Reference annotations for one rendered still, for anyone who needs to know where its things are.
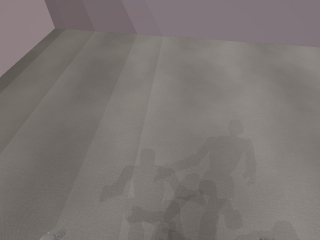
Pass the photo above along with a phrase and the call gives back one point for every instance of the left robot hand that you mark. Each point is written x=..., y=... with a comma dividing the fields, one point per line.
x=54, y=234

